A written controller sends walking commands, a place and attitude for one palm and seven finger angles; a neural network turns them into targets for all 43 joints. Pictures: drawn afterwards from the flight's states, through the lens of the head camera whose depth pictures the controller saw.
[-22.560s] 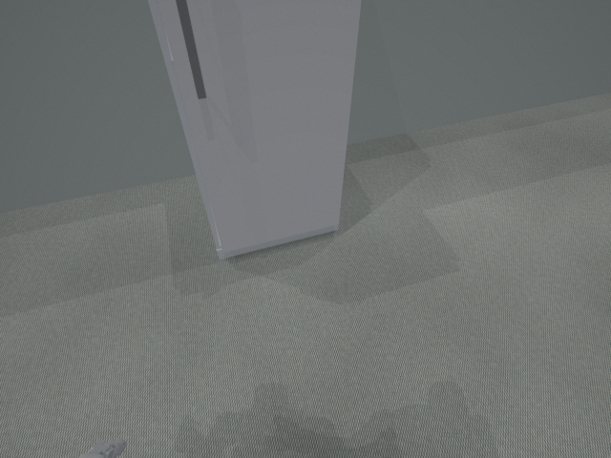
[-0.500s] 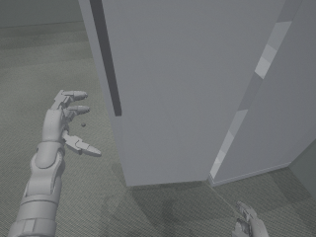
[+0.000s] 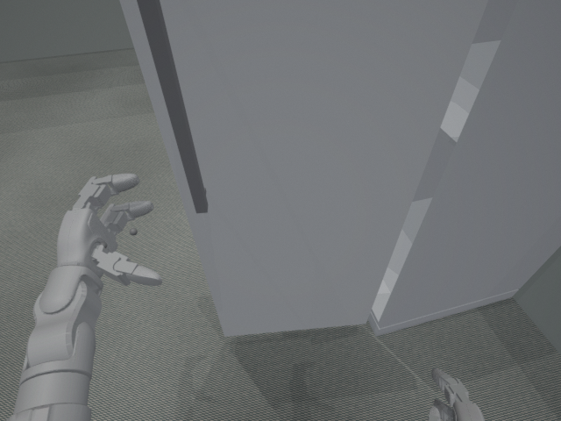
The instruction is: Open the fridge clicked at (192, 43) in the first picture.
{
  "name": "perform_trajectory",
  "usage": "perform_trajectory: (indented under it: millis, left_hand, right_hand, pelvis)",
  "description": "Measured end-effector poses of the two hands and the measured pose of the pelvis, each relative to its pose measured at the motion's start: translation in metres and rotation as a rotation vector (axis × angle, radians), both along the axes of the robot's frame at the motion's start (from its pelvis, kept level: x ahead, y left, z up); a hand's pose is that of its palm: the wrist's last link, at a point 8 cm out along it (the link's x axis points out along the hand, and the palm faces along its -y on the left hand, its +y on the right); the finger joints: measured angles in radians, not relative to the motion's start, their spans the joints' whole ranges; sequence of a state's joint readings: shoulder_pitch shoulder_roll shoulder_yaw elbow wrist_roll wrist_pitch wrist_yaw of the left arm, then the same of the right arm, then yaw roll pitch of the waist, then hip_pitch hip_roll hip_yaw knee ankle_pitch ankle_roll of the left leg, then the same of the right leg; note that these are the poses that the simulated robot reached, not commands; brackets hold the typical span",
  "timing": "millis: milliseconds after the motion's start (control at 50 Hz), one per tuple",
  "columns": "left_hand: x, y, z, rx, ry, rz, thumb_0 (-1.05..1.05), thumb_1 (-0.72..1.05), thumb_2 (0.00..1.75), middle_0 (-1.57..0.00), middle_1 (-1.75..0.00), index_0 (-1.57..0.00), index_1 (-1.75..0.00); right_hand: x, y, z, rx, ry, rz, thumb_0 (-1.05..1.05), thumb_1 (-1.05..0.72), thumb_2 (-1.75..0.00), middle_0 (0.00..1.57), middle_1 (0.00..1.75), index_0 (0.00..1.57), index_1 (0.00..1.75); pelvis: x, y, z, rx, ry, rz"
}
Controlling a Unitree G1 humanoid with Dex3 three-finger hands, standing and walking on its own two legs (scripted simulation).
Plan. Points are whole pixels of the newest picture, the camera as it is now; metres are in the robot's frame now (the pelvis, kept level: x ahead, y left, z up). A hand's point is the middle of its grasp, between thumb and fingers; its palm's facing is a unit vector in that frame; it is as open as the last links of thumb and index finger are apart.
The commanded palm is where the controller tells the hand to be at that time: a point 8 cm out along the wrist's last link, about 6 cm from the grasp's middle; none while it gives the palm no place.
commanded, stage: draw the hand back to the body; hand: left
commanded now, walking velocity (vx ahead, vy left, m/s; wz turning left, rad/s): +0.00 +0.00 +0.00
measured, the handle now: (176, 95) +0.50 +0.20 +0.23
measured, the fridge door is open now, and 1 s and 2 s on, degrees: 80 80 80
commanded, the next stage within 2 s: step back with the hand held close in 1.46 s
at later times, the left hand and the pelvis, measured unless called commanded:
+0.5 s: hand (89, 256) +0.26 +0.26 +0.15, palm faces +0.35 -0.92 -0.20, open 14.1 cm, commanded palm +0.21 +0.29 +0.16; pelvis +0.01 +0.00 +0.01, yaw +1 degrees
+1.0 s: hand (49, 274) +0.22 +0.28 +0.16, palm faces +0.46 -0.81 -0.36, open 9.5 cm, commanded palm +0.17 +0.31 +0.18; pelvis +0.02 +0.01 +0.01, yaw +0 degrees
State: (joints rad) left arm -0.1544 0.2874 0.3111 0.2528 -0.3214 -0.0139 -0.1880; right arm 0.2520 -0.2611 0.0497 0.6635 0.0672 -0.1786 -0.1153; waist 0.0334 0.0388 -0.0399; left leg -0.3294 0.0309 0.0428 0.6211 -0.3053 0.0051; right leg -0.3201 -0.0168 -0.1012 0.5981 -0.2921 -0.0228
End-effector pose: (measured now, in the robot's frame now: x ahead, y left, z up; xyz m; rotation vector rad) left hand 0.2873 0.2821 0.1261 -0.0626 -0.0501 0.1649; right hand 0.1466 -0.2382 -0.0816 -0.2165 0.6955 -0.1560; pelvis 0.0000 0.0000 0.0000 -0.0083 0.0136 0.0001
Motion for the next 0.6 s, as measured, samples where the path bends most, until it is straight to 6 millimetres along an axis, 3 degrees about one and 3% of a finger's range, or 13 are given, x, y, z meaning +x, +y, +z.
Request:
perform_trajectory:
  millis: [140,280,380,480,600]
  left_hand:
    - [-0.017,0.004,0.016,0.092,0.023,0.029,-0.02,-0.55,0.2,-0.26,-1.15,-0.25,-1.15]
    - [-0.051,0.02,0.008,0.057,0.06,0.098,-0.02,-0.55,0.2,-0.26,-1.15,-0.25,-1.15]
    - [-0.062,0.018,0.014,0.085,0.04,0.089,-0.02,-0.53,0.21,-0.25,-1.14,-0.25,-1.13]
    - [-0.064,0.018,0.03,0.249,0.015,0.172,-0.02,-0.44,0.25,-0.25,-1.08,-0.25,-1.08]
    - [-0.075,0.022,0.03,0.349,0.038,0.252,-0.01,-0.26,0.34,-0.25,-0.98,-0.24,-0.98]
  right_hand:
    - [0.022,0.004,0.016,0.038,-0.106,0.012,0.01,-0.91,-0.9,0.21,0.3,0.2,0.3]
    - [0.044,0.011,0.025,0.025,-0.131,0.069,0.01,-0.91,-0.9,0.21,0.3,0.2,0.3]
    - [0.056,0.019,0.03,0.015,-0.16,0.101,0.01,-0.91,-0.9,0.21,0.3,0.2,0.3]
    - [0.058,0.027,0.032,0.011,-0.165,0.128,0.01,-0.91,-0.9,0.21,0.3,0.2,0.3]
    - [0.047,0.03,0.023,0.024,-0.099,0.122,0.01,-0.9,-0.9,0.21,0.3,0.21,0.3]
  pelvis:
    - [0.012,0.0,0.003,0.01,-0.011,-0.02]
    - [0.014,-0.001,0.004,0.004,-0.026,0.0]
    - [0.013,-0.001,0.004,0.0,-0.039,0.015]
    - [0.011,0.0,0.007,0.001,-0.049,0.015]
    - [0.013,0.003,0.01,0.006,-0.059,0.001]
